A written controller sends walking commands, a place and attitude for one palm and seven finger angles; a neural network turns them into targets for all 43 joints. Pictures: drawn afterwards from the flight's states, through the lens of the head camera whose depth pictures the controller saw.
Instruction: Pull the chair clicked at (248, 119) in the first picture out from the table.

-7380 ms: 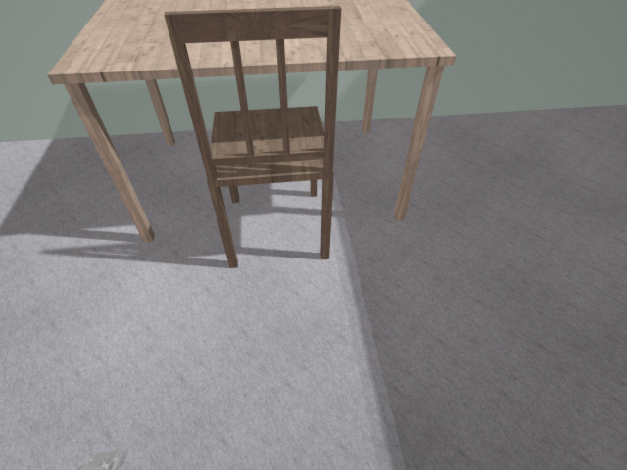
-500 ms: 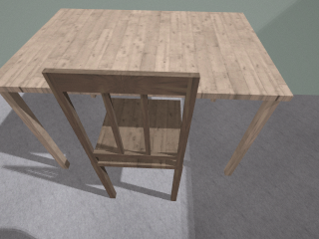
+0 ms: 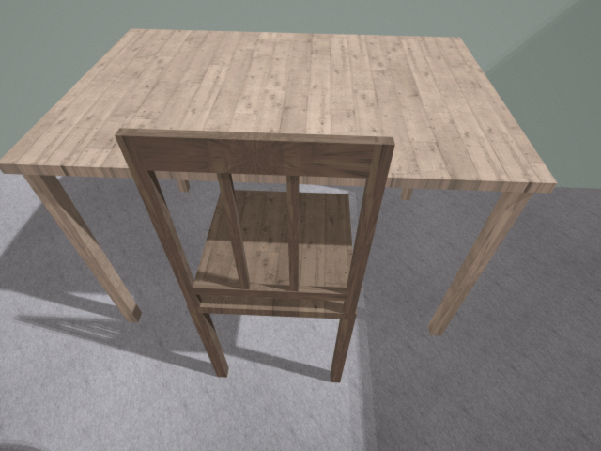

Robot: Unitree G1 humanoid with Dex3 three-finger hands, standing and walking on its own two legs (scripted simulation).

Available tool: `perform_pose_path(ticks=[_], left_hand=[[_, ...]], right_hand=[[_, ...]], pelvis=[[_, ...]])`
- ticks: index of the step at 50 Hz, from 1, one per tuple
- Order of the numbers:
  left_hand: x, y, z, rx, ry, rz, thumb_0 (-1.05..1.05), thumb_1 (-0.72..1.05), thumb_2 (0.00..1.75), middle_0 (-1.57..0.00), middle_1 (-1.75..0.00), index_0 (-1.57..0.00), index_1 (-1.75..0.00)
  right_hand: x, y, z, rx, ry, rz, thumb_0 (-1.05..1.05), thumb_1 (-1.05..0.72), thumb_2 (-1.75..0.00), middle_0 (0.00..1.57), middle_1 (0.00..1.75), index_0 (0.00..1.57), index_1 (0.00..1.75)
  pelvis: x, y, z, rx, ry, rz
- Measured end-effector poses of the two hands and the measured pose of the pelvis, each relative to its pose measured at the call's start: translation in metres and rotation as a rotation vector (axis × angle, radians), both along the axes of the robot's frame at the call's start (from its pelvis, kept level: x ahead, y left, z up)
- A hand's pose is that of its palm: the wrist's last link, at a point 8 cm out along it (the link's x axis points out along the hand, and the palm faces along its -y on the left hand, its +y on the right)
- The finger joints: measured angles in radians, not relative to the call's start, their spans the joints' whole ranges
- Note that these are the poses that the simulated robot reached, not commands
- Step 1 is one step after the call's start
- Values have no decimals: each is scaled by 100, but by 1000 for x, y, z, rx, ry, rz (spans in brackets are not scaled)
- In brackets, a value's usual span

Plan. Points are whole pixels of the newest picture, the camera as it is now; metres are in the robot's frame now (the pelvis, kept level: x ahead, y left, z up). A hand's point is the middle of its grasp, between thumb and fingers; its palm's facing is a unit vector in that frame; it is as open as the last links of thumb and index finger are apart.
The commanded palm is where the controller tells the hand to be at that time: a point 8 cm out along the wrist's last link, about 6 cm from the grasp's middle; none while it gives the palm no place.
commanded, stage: come to a stop and stand still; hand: left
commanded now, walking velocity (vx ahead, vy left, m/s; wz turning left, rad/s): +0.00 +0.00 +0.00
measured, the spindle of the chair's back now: (236, 238) +0.49 +0.16 -0.05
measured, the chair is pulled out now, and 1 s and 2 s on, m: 0.00 0.00 0.00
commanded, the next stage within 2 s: look again from close up in 0.32 s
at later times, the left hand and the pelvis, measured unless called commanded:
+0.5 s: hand out of the picture -0.01 +0.18 -0.17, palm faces +0.01 -0.98 -0.18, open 7.4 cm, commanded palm none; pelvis +0.00 +0.01 +0.01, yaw +0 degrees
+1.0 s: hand out of the picture +0.00 +0.17 -0.17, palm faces +0.02 -0.98 -0.18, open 7.4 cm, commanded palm none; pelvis +0.01 +0.01 +0.01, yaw -1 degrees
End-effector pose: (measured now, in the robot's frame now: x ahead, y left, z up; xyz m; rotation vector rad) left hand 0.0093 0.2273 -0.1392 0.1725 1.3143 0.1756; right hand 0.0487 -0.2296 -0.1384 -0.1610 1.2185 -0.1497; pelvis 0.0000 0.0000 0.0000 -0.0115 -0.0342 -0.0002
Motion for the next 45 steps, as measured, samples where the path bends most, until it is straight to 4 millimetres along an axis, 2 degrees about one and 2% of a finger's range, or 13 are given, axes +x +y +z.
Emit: perform_pose_path(ticks=[9,15,20,29,45], left_hand=[[-4,15,7,-3,0,-26,0,91,90,-20,-29,-20,-30],[-16,13,5,-16,55,-17,0,91,90,-20,-29,-20,-30],[-23,6,3,-32,96,-9,0,91,90,-20,-29,-20,-30],[-20,-6,-1,-58,104,1,0,91,90,-20,-29,-20,-30],[-15,-9,0,-54,94,8,0,91,90,-20,-29,-20,-30]], right_hand=[[-32,12,2,15,65,-1,1,-94,-89,20,30,20,30],[-57,19,0,29,153,-16,1,-92,-89,20,30,20,30],[-67,25,-2,40,198,-30,1,-92,-89,20,30,20,30],[-59,32,-4,48,200,-35,1,-91,-89,20,30,20,30],[-43,20,-1,24,170,-30,1,-93,-89,20,30,20,30]], pelvis=[[-8,11,5,16,22,-6],[-5,13,6,19,29,-8],[-1,13,6,19,27,-9],[5,12,6,18,18,-9],[9,8,7,21,17,-8]])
